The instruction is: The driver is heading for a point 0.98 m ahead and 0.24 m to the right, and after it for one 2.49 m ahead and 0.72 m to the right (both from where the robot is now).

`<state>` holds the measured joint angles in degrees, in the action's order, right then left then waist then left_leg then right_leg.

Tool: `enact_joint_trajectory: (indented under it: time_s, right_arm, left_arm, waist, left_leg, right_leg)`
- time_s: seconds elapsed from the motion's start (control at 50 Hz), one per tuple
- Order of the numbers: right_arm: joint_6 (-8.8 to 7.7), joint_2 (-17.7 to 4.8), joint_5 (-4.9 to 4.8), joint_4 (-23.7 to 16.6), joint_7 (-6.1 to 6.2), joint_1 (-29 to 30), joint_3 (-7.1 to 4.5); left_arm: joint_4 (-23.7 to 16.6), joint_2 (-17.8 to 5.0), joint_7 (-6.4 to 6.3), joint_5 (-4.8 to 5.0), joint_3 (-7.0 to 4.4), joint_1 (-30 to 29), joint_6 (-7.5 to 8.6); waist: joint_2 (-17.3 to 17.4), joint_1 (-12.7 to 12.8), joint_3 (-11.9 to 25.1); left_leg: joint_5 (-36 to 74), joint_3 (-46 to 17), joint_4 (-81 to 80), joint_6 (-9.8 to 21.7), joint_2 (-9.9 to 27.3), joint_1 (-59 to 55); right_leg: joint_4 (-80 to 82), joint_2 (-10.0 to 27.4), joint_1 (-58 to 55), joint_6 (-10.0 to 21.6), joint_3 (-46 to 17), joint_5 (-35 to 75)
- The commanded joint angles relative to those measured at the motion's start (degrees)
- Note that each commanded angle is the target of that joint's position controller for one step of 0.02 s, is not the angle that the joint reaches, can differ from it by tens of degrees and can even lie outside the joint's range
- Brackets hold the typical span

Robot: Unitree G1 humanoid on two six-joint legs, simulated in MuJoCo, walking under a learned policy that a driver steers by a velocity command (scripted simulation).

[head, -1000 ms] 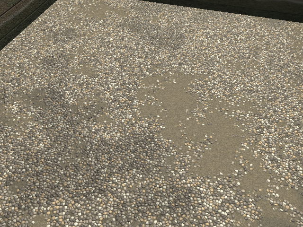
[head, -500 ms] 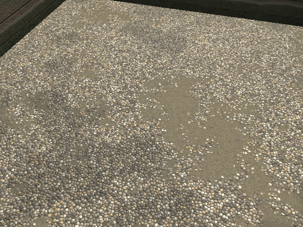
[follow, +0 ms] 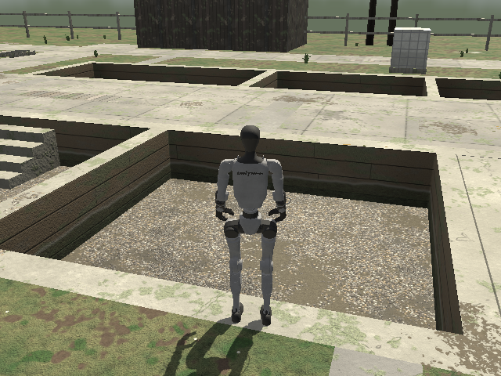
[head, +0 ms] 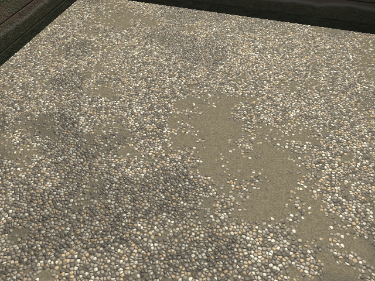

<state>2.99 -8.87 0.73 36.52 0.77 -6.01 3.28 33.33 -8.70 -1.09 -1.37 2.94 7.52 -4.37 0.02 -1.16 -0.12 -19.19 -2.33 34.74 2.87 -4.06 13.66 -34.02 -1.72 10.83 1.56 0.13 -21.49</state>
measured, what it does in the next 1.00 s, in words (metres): stands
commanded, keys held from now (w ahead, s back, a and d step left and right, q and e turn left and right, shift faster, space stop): w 1.00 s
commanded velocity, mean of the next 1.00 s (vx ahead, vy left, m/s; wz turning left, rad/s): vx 0.49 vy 0.00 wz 0.00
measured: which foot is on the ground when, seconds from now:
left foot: down 0.00-1.00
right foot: down 0.00-1.00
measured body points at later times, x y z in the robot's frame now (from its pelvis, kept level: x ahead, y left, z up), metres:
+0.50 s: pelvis +0.00 +0.01 +0.00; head -0.01 +0.01 +0.45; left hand +0.19 +0.21 -0.09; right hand +0.21 -0.19 -0.08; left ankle -0.01 +0.09 -0.73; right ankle -0.03 -0.10 -0.73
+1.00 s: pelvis +0.00 +0.01 +0.00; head -0.01 +0.01 +0.45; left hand +0.19 +0.20 -0.09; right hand +0.20 -0.18 -0.08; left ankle -0.01 +0.09 -0.73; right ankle -0.03 -0.10 -0.73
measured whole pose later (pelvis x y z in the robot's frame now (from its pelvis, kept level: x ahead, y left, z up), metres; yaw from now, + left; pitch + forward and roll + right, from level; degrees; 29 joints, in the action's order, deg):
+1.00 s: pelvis +0.00 +0.01 +0.00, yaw +0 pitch -2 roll +0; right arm 3.0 -8.3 0.5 34.5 0.7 -5.5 3.8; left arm 34.2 -8.1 -1.0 -1.6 2.8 8.2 -3.6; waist 0.3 -0.9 0.5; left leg -20.6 -1.5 36.9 3.7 -4.6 14.4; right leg -36.4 -0.9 11.4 0.6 -0.1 -23.1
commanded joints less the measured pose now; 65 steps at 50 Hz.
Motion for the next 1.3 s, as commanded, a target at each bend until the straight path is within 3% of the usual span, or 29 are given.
enact_joint_trajectory:
  time_s: [0.02, 0.08, 0.14, 0.18, 0.24, 0.28, 0.34, 0.38, 0.44, 0.46, 0.5, 0.56, 0.6, 0.66, 0.68, 0.72, 0.78, 0.8, 0.84, 0.9, 0.94, 1.0, 1.02, 1.06, 1.12, 1.16, 1.22, 1.26, 1.3]
  right_arm:
    - [-0.81, -3.7, 0.01, -6.7, -0.30, 7.6, -0.96]
    - [-0.98, -3.7, -0.11, -4.9, 0.24, 3.0, -0.93]
    - [-0.73, -3.5, -0.10, -7.3, -0.37, 8.2, -0.85]
    - [-0.85, -3.5, -0.06, -5.4, 0.13, 3.5, -0.84]
    - [-0.83, -3.3, 0.00, -7.6, -0.44, 8.3, -0.76]
    - [-0.92, -3.4, -0.06, -5.7, 0.09, 3.7, -0.77]
    - [-0.87, -3.1, -0.01, -7.9, -0.48, 8.6, -0.66]
    - [-0.96, -3.2, -0.09, -6.0, 0.05, 4.0, -0.68]
    - [-0.62, -3.3, -0.43, -7.0, 0.34, 6.4, -0.63]
    - [-0.83, -3.1, -0.07, -8.2, -0.53, 8.6, -0.56]
    - [-1.08, -3.1, -0.04, -6.2, 0.01, 3.9, -0.62]
    - [-0.99, -2.9, 0.00, -8.3, -0.54, 8.7, -0.51]
    - [-1.07, -3.0, -0.10, -6.4, -0.01, 4.1, -0.56]
    - [-0.73, -3.1, -0.43, -7.3, 0.28, 6.5, -0.52]
    - [-0.93, -2.9, -0.05, -8.6, -0.58, 8.7, -0.44]
    - [-1.18, -2.9, -0.04, -6.5, -0.04, 3.9, -0.53]
    - [-0.80, -3.0, -0.41, -7.4, 0.26, 6.4, -0.50]
    - [-0.98, -2.8, -0.02, -8.7, -0.59, 8.6, -0.42]
    - [-1.22, -2.8, -0.01, -6.6, -0.05, 3.8, -0.51]
    - [-1.12, -2.7, 0.06, -8.7, -0.57, 8.6, -0.41]
    - [-1.19, -2.8, -0.07, -6.7, -0.04, 3.9, -0.48]
    - [-0.83, -2.9, -0.39, -7.6, 0.26, 6.4, -0.46]
    - [-1.02, -2.7, 0.00, -8.8, -0.59, 8.5, -0.39]
    - [-1.27, -2.8, 0.00, -6.7, -0.05, 3.7, -0.49]
    - [-1.16, -2.6, 0.07, -8.8, -0.57, 8.6, -0.40]
    - [-1.23, -2.7, -0.05, -6.8, -0.04, 3.8, -0.47]
    - [-1.16, -2.5, 0.07, -8.8, -0.58, 8.6, -0.38]
    - [-1.26, -2.7, -0.05, -6.8, -0.04, 3.8, -0.46]
    - [-1.01, -2.7, -0.34, -7.6, 0.26, 6.1, -0.45]
  left_arm:
    - [-6.0, -3.6, -0.12, 0.16, -0.92, -5.4, 0.85]
    - [-4.4, -3.4, -0.16, -0.13, -1.33, -2.1, 1.26]
    - [-6.0, -3.6, -0.11, 0.23, -1.04, -5.8, 1.06]
    - [-4.3, -3.3, -0.12, -0.16, -1.33, -2.2, 1.38]
    - [-5.8, -3.7, -0.13, 0.19, -1.10, -5.5, 1.21]
    - [-4.2, -3.4, -0.15, -0.19, -1.38, -2.1, 1.52]
    - [-5.7, -3.6, -0.13, 0.14, -1.13, -5.5, 1.26]
    - [-4.1, -3.3, -0.15, -0.23, -1.39, -2.0, 1.55]
    - [-4.2, -2.9, -0.09, -0.18, -1.07, -2.9, 1.77]
    - [-5.6, -3.7, -0.10, 0.12, -1.15, -5.5, 1.27]
    - [-4.0, -3.3, -0.14, -0.27, -1.43, -1.8, 1.64]
    - [-5.5, -3.6, -0.11, 0.07, -1.17, -5.5, 1.32]
    - [-4.0, -3.2, -0.13, -0.27, -1.41, -2.1, 1.59]
    - [-4.1, -2.8, -0.05, -0.21, -1.08, -3.0, 1.80]
    - [-5.6, -3.6, -0.06, 0.08, -1.16, -5.6, 1.29]
    - [-3.9, -3.2, -0.10, -0.29, -1.42, -2.0, 1.66]
    - [-4.1, -2.8, -0.05, -0.19, -1.07, -3.1, 1.84]
    - [-5.5, -3.6, -0.04, 0.09, -1.14, -5.7, 1.31]
    - [-3.9, -3.2, -0.09, -0.28, -1.40, -2.1, 1.68]
    - [-5.5, -3.5, -0.04, 0.05, -1.14, -5.7, 1.35]
    - [-4.0, -3.0, -0.07, -0.27, -1.37, -2.3, 1.62]
    - [-4.1, -2.7, 0.00, -0.20, -1.04, -3.2, 1.83]
    - [-5.5, -3.5, 0.01, 0.07, -1.11, -5.9, 1.31]
    - [-3.9, -3.1, -0.06, -0.28, -1.37, -2.2, 1.69]
    - [-5.5, -3.4, 0.01, 0.05, -1.10, -5.9, 1.36]
    - [-4.0, -3.0, -0.04, -0.26, -1.34, -2.4, 1.64]
    - [-5.5, -3.3, 0.04, 0.04, -1.08, -6.0, 1.33]
    - [-4.0, -3.0, -0.02, -0.27, -1.33, -2.5, 1.64]
    - [-4.2, -2.4, 0.03, -0.23, -0.96, -3.3, 1.81]
  waist:
    - [0.2, -0.3, 1.0]
    - [0.4, 0.7, 8.2]
    - [-0.1, -0.4, 0.7]
    - [0.3, 0.5, 7.2]
    - [-0.1, -0.5, 0.9]
    - [0.3, 0.5, 7.3]
    - [-0.1, -0.5, 1.0]
    - [0.4, 0.5, 7.5]
    - [1.0, 0.7, 3.0]
    - [-0.1, -0.4, 0.6]
    - [0.3, 0.5, 7.8]
    - [-0.2, -0.4, 1.1]
    - [0.4, 0.6, 7.7]
    - [1.0, 0.7, 3.1]
    - [-0.2, -0.4, 0.7]
    - [0.3, 0.5, 7.9]
    - [0.8, 0.7, 3.1]
    - [-0.3, -0.5, 0.6]
    - [0.2, 0.5, 8.0]
    - [-0.3, -0.4, 1.2]
    - [0.3, 0.5, 7.8]
    - [0.9, 0.7, 3.2]
    - [-0.2, -0.5, 0.7]
    - [0.2, 0.5, 8.0]
    - [-0.3, -0.5, 1.2]
    - [0.2, 0.5, 7.8]
    - [-0.1, -0.4, 1.2]
    - [0.3, 0.5, 7.8]
    - [1.0, 0.7, 3.9]
  left_leg:
    - [20.4, -3.9, -3.9, 1.6, 5.3, 2.8]
    - [13.0, -5.3, -5.3, 1.5, 5.1, 0.1]
    - [20.6, -4.0, -3.7, 1.6, 5.3, 2.8]
    - [12.7, -5.4, -5.2, 1.6, 5.0, 0.7]
    - [20.8, -4.0, -3.5, 1.6, 5.2, 2.8]
    - [13.2, -5.3, -4.9, 1.6, 4.9, 0.7]
    - [21.1, -3.9, -3.3, 1.7, 5.2, 2.8]
    - [13.5, -5.3, -4.8, 1.7, 4.9, 0.8]
    - [11.5, -6.2, -5.8, 1.9, 5.2, 2.7]
    - [20.8, -3.9, -3.4, 1.7, 5.1, 3.5]
    - [13.5, -5.3, -4.7, 1.7, 4.9, 0.8]
    - [21.2, -3.9, -3.2, 1.7, 5.1, 3.1]
    - [13.5, -5.3, -4.7, 1.7, 4.9, 1.1]
    - [11.3, -6.1, -5.8, 1.9, 5.2, 3.1]
    - [20.6, -3.9, -3.3, 1.7, 5.1, 3.9]
    - [13.2, -5.2, -4.6, 1.7, 4.9, 1.2]
    - [11.2, -6.0, -5.7, 1.9, 5.1, 3.2]
    - [20.4, -3.7, -3.2, 1.6, 5.1, 3.9]
    - [13.1, -5.0, -4.5, 1.6, 4.8, 1.2]
    - [20.8, -3.7, -3.0, 1.7, 5.1, 3.5]
    - [13.1, -5.0, -4.5, 1.6, 4.9, 1.4]
    - [10.9, -5.8, -5.6, 1.8, 5.2, 3.3]
    - [20.2, -3.6, -3.1, 1.6, 5.1, 4.1]
    - [12.8, -4.9, -4.4, 1.6, 4.9, 1.3]
    - [20.6, -3.5, -2.9, 1.6, 5.2, 3.6]
    - [12.8, -4.8, -4.4, 1.6, 5.0, 1.5]
    - [20.4, -3.5, -2.9, 1.6, 5.2, 3.6]
    - [12.6, -4.8, -4.5, 1.6, 5.0, 1.5]
    - [10.8, -5.5, -5.4, 1.7, 5.2, 3.1]
  right_leg:
    - [3.0, 4.3, -0.7, 0.9, -4.2, 18.3]
    - [2.4, 3.1, -4.8, 0.6, -2.8, 9.6]
    - [2.4, 4.1, -0.1, 0.7, -4.0, 18.0]
    - [2.1, 3.1, -4.0, 0.6, -2.9, 9.6]
    - [2.1, 4.2, 0.0, 0.6, -4.1, 18.4]
    - [1.7, 3.1, -4.0, 0.5, -2.8, 9.9]
    - [1.8, 4.2, 0.0, 0.5, -4.0, 18.4]
    - [1.4, 3.1, -4.0, 0.3, -2.7, 9.8]
    - [1.9, 2.7, -1.7, 0.3, -2.6, 7.8]
    - [1.6, 4.2, 0.2, 0.3, -3.9, 18.3]
    - [1.2, 3.2, -4.2, 0.3, -2.9, 10.1]
    - [1.5, 4.2, 0.0, 0.4, -4.0, 18.5]
    - [1.0, 3.1, -4.1, 0.2, -2.7, 9.8]
    - [1.6, 2.7, -1.8, 0.2, -2.6, 7.7]
    - [1.3, 4.2, 0.2, 0.3, -3.9, 18.2]
    - [1.0, 3.2, -4.2, 0.3, -2.9, 10.0]
    - [1.6, 2.7, -1.8, 0.3, -2.7, 7.9]
    - [1.3, 4.2, 0.3, 0.3, -4.1, 18.4]
    - [0.9, 3.2, -4.2, 0.3, -3.0, 10.2]
    - [1.3, 4.2, 0.1, 0.3, -4.1, 18.5]
    - [0.9, 3.1, -4.0, 0.2, -2.9, 9.8]
    - [1.5, 2.7, -1.7, 0.3, -2.8, 7.8]
    - [1.3, 4.2, 0.3, 0.3, -4.1, 18.3]
    - [0.9, 3.2, -4.1, 0.3, -3.1, 10.1]
    - [1.3, 4.2, 0.2, 0.4, -4.2, 18.5]
    - [0.9, 3.1, -3.9, 0.2, -3.0, 9.8]
    - [1.2, 4.2, 0.3, 0.3, -4.2, 18.3]
    - [0.8, 3.1, -3.9, 0.2, -3.0, 9.6]
    - [1.5, 2.8, -1.9, 0.2, -2.9, 7.7]
Keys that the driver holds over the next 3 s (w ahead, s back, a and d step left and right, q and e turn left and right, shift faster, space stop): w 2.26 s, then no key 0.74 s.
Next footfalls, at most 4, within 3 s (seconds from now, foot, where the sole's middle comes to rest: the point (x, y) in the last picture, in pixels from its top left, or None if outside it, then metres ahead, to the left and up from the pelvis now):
none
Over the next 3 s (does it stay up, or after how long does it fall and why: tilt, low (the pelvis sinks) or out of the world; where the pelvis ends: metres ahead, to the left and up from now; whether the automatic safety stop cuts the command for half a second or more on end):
stays up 0.00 0.00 0.02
